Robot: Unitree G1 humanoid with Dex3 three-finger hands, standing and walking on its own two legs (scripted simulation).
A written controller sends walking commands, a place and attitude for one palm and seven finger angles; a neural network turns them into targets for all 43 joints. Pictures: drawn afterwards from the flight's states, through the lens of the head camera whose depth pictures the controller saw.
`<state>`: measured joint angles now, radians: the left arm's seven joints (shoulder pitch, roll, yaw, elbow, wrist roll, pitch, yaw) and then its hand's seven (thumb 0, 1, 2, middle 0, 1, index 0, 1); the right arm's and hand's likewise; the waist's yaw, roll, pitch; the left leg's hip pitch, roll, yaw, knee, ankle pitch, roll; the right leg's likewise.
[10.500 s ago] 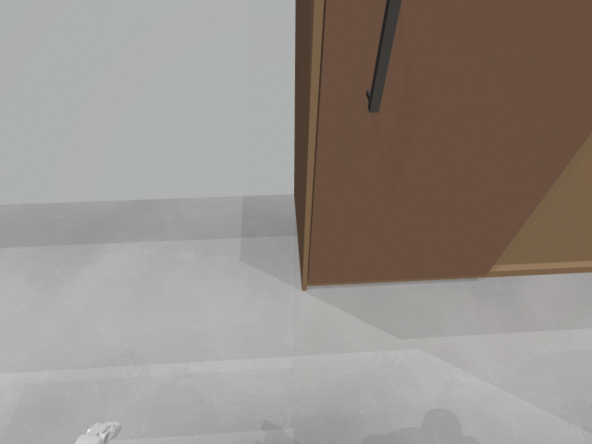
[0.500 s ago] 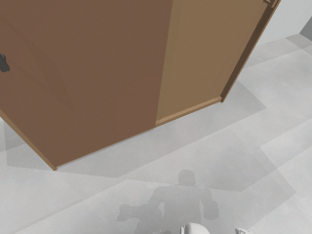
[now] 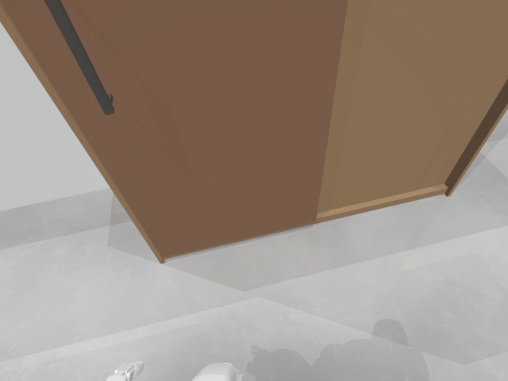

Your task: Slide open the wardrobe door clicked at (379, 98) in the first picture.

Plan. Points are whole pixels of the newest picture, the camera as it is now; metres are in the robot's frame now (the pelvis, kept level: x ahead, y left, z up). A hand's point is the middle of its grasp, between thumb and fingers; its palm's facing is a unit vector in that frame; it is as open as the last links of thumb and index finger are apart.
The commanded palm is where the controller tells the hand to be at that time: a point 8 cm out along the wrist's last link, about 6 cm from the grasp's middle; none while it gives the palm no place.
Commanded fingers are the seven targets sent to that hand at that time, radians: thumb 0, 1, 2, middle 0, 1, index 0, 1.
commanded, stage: turn to face it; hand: left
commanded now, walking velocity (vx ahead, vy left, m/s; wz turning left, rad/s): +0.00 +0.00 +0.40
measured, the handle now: (83, 52) +0.70 +0.36 +0.19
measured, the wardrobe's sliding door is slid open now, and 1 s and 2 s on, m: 0.00 0.00 0.00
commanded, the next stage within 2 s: take the last steps up to it in 0.24 s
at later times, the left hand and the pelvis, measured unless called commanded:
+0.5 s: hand out of the picture -0.05 +0.26 -0.17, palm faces +0.25 -0.94 -0.22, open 7.4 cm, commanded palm none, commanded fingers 0.00 0.90 0.90 -0.20 -0.30 -0.20 -0.30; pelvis -0.02 +0.05 +0.01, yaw +11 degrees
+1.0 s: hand out of the picture -0.01 +0.15 -0.15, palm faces +0.32 -0.92 -0.22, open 7.4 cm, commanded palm none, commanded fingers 0.00 0.90 0.90 -0.20 -0.30 -0.20 -0.30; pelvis +0.06 +0.00 +0.01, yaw +14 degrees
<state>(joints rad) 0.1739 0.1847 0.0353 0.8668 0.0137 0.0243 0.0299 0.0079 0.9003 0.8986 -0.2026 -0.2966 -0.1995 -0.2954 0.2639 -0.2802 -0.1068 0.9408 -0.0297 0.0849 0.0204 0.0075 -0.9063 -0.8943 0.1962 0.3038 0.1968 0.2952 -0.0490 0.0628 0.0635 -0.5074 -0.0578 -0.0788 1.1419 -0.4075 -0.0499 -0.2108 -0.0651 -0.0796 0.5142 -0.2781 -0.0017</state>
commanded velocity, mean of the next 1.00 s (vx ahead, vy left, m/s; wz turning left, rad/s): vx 0.20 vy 0.00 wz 0.14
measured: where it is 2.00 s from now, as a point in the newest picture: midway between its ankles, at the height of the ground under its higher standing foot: (244, 368)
